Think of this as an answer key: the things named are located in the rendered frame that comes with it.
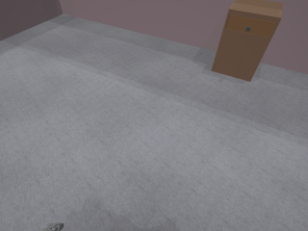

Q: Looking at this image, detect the cabinet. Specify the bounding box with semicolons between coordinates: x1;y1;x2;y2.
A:
211;0;283;82

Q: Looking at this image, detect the drawer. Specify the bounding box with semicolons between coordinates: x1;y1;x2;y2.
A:
226;14;275;38

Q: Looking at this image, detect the handle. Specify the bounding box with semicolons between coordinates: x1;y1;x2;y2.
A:
245;25;251;32

